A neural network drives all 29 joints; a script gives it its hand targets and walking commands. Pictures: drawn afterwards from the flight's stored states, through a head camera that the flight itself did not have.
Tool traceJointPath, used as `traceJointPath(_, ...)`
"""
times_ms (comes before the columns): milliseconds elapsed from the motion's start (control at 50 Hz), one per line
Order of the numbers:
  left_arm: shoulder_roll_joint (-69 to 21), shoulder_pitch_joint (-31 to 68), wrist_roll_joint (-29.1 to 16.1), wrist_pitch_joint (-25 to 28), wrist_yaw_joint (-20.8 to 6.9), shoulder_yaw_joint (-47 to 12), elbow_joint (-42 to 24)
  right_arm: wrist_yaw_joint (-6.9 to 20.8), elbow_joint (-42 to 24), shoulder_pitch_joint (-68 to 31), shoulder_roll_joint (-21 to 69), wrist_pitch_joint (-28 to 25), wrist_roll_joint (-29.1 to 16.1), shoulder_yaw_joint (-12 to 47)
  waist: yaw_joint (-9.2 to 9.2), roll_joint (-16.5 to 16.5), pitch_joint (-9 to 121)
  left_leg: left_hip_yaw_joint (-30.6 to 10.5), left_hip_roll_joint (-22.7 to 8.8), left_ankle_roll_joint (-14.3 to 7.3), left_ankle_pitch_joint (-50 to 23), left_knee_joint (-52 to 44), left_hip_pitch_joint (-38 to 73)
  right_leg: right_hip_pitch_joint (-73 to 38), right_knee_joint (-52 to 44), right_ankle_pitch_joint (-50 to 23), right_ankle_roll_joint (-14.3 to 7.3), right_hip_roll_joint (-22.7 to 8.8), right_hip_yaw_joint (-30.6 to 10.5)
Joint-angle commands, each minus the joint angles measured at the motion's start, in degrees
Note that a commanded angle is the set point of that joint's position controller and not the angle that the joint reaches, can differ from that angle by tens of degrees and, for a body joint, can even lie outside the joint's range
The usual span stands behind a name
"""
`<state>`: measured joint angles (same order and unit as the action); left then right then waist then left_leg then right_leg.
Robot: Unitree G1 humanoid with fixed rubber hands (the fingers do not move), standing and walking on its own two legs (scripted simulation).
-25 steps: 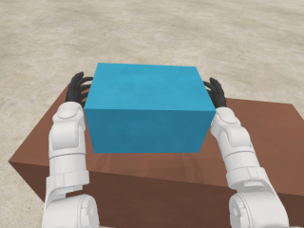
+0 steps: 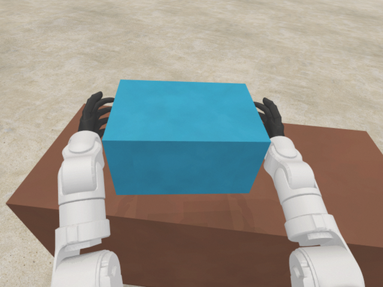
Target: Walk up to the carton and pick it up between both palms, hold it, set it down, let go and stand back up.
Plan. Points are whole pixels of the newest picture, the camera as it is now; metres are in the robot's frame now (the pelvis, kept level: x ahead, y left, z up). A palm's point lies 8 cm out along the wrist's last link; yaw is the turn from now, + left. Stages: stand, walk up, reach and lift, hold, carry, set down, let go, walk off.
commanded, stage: hold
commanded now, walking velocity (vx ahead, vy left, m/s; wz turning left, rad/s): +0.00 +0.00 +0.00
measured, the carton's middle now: (184, 136) +0.37 +0.01 +0.15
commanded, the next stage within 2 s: none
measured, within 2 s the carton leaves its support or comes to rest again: neither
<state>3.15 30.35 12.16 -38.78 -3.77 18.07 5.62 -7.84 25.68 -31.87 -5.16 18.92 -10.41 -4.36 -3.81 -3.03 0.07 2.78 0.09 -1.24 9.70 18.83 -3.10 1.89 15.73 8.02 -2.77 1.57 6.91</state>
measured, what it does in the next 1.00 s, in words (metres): stands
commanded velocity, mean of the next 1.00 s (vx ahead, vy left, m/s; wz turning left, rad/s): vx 0.00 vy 0.00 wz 0.00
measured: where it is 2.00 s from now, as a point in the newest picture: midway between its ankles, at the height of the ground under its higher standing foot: outside the picture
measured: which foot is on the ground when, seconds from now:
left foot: down 0.00-1.00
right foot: down 0.00-1.00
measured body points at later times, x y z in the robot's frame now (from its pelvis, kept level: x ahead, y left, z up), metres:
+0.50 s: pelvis +0.00 +0.00 +0.00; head -0.05 +0.02 +0.45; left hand +0.37 +0.19 +0.18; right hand +0.36 -0.18 +0.16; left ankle +0.01 +0.10 -0.75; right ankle +0.02 -0.08 -0.75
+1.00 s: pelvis +0.00 +0.00 +0.00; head -0.04 +0.02 +0.45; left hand +0.37 +0.19 +0.18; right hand +0.37 -0.18 +0.16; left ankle +0.01 +0.10 -0.75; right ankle +0.02 -0.08 -0.75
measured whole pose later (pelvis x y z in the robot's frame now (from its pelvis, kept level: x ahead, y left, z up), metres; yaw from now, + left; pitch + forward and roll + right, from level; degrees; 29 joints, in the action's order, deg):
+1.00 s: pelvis +0.00 +0.00 +0.00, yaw +0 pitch -6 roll +0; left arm 2.9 31.1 12.2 -38.2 -3.3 18.1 7.5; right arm -7.1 28.0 -32.5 -5.0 17.6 -9.5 -5.3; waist -3.7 -2.7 -0.2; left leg 2.8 0.2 -1.3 9.5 18.7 -3.1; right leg 2.0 15.9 7.9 -2.8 1.5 6.8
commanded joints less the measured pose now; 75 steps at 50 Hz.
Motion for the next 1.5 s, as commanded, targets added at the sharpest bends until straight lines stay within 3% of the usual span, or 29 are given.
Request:
traceJointPath(0, -27.1, 34.3, -7.8, 2.1, -6.7, -29.9, -7.4, 5.6, -21.0, -46.2, 29.0, -4.3, -4.4, 22.7, -0.64, 4.9, 22.7, -2.3, 1.5, 2.3, -13.8, -0.7, 6.3, -5.3, -0.8, -13.5, 4.0, -0.4, -3.5)
traceJointPath(40, -27.8, 35.7, -8.3, 2.2, -6.5, -30.5, -8.9, 6.1, -21.4, -46.8, 29.2, -4.3, -4.7, 22.8, -0.6, 5.2, 23.7, -2.5, 1.1, 2.5, -13.7, -0.7, 6.9, -4.3, -0.8, -12.1, 3.6, -0.1, -3.1)
traceJointPath(140, -27.2, 35.3, -7.4, 1.6, -6.7, -28.5, -4.5, 6.8, -17.2, -46.7, 28.4, -4.2, -2.4, 20.4, -0.33, 4.6, 19.6, -2.1, 0.9, 1.9, -8.9, -2.1, 5.8, -2.6, -1.8, -6.9, 3.6, -0.4, -2.8)
traceJointPath(200, -28.7, 33.2, -8.4, 2.0, -6.6, -30.0, -6.6, 6.4, -21.9, -47.8, 29.4, -5.1, -4.5, 23.0, -0.13, 4.4, 24.5, -2.4, 1.2, 2.2, -16.2, -0.1, 7.2, -5.9, -0.4, -15.5, 4.0, -0.1, -3.3)
traceJointPath(240, -28.4, 32.7, -8.5, 2.1, -6.5, -30.1, -7.5, 5.7, -23.2, -47.9, 29.2, -4.9, -5.2, 23.9, -0.1, 3.9, 25.2, -2.4, 1.5, 2.5, -17.2, 0.4, 7.8, -7.1, -0.1, -17.5, 4.3, 0.1, -3.3)
traceJointPath(260, -27.6, 33.7, -8.2, 2.2, -6.5, -29.9, -7.0, 5.6, -21.3, -47.1, 29.0, -4.5, -4.8, 23.1, -0.81, 4.2, 23.0, -2.2, 1.5, 2.5, -15.3, -0.1, 6.9, -6.3, -0.4, -15.4, 4.3, 0.0, -3.2)
traceJointPath(340, -27.5, 35.0, -7.4, 1.9, -6.5, -28.9, -6.7, 6.5, -18.3, -46.7, 28.5, -4.3, -3.5, 21.8, 0.17, 4.4, 21.1, -2.2, 0.9, 1.9, -11.3, -1.8, 6.0, -3.6, -1.2, -9.5, 3.7, -0.3, -3.1)
traceJointPath(420, -28.2, 34.9, -8.3, 2.0, -6.3, -29.8, -6.6, 6.5, -19.7, -47.8, 29.2, -4.9, -3.9, 22.2, 0.11, 4.4, 22.7, -2.1, 1.2, 2.3, -13.9, -0.7, 6.8, -4.1, -1.0, -11.4, 3.8, 0.1, -3.0)
traceJointPath(520, -28.5, 35.3, -8.3, 2.4, -6.3, -29.6, -6.3, 6.5, -19.4, -48.0, 29.7, -5.1, -3.1, 22.2, -0.04, 3.4, 23.1, -2.1, 1.1, 1.8, -11.9, -1.2, 6.7, -4.3, -1.3, -10.6, 3.8, -0.3, -3.3)
traceJointPath(600, -27.9, 35.8, -6.9, 2.0, -6.5, -27.8, -2.9, 6.9, -15.3, -47.6, 29.0, -5.0, -2.0, 19.7, 0.01, 4.7, 19.3, -1.8, 0.8, 1.7, -7.5, -2.7, 4.7, -3.1, -1.9, -5.7, 3.6, -0.6, -3.1)
traceJointPath(720, -28.7, 35.5, -8.0, 3.0, -6.1, -29.5, -4.9, 6.5, -18.9, -49.0, 29.7, -5.9, -3.4, 22.0, -0.23, 4.3, 24.0, -2.1, 1.3, 2.1, -13.9, -0.5, 6.9, -5.2, -0.8, -12.9, 4.2, -0.2, -3.4)
traceJointPath(820, -27.4, 35.8, -6.8, 2.7, -6.6, -27.3, -3.6, 6.6, -14.9, -46.8, 29.6, -5.1, -2.0, 20.2, 0.07, 3.7, 19.0, -1.7, 1.2, 1.4, -7.5, -2.7, 4.0, -4.2, -1.7, -7.1, 4.1, -0.6, -3.0)
traceJointPath(880, -28.7, 36.8, -7.8, 2.8, -6.2, -29.1, -5.2, 7.1, -16.6, -48.3, 29.6, -5.8, -2.7, 20.5, -0.44, 5.1, 21.6, -2.1, 0.9, 2.1, -11.3, -1.7, 6.2, -3.2, -1.4, -8.8, 3.6, -0.3, -2.9)
traceJointPath(940, -28.9, 35.3, -8.1, 3.0, -6.0, -29.8, -5.3, 6.7, -18.1, -48.3, 29.6, -6.0, -3.3, 21.9, -0.25, 4.2, 23.4, -2.4, 1.2, 2.3, -14.9, -0.6, 7.9, -4.7, -1.0, -13.0, 3.9, 0.0, -3.0)
traceJointPath(1040, -28.0, 34.6, -7.5, 3.0, -6.4, -28.9, -4.7, 6.1, -18.7, -47.9, 30.1, -5.9, -3.2, 22.4, 0.08, 3.3, 22.4, -1.9, 1.7, 1.8, -12.7, -1.0, 6.1, -6.0, -0.9, -13.4, 4.2, -0.4, -3.4)
traceJointPath(1100, -29.2, 35.2, -8.2, 3.4, -6.1, -30.4, -6.9, 6.2, -19.4, -47.6, 29.9, -6.0, -3.8, 22.6, -0.28, 4.8, 23.5, -2.3, 1.4, 2.3, -14.3, -0.6, 7.3, -5.1, -0.7, -13.6, 4.0, -0.2, -3.3)
traceJointPath(1160, -28.0, 35.9, -8.0, 3.3, -5.9, -29.7, -6.4, 6.7, -17.4, -46.9, 29.5, -5.7, -3.1, 21.8, -0.34, 4.4, 22.6, -2.4, 1.0, 2.3, -12.9, -0.9, 7.5, -3.7, -1.2, -10.5, 3.8, -0.1, -2.8)
traceJointPath(1220, -28.7, 34.7, -8.4, 3.2, -5.9, -30.3, -6.8, 6.5, -19.4, -47.0, 29.9, -5.9, -3.6, 22.7, -0.17, 4.0, 23.9, -2.2, 1.5, 2.0, -13.6, -0.6, 7.4, -4.9, -0.9, -13.1, 4.1, -0.4, -3.3)
traceJointPath(1320, -29.2, 35.1, -7.7, 2.7, -6.0, -29.5, -5.1, 6.8, -18.0, -48.4, 29.5, -5.9, -3.0, 21.8, 0.29, 4.5, 20.8, -2.1, 0.9, 1.9, -12.0, -1.6, 6.3, -3.5, -1.4, -9.8, 3.5, -0.2, -3.1)
traceJointPath(1380, -28.8, 34.7, -8.2, 2.6, -6.0, -30.3, -7.0, 6.5, -18.1, -46.7, 29.6, -5.7, -3.5, 22.1, -0.32, 4.5, 23.3, -2.1, 1.2, 2.4, -15.1, -0.4, 7.9, -4.9, -0.9, -13.0, 3.8, 0.0, -3.2)
traceJointPath(1480, -28.7, 35.0, -8.8, 2.9, -5.7, -30.8, -6.9, 6.8, -18.5, -47.1, 29.0, -5.7, -3.1, 21.7, -0.91, 4.5, 23.6, -2.4, 1.0, 2.6, -13.8, -0.6, 7.6, -3.8, -1.0, -11.1, 3.7, 0.1, -2.7)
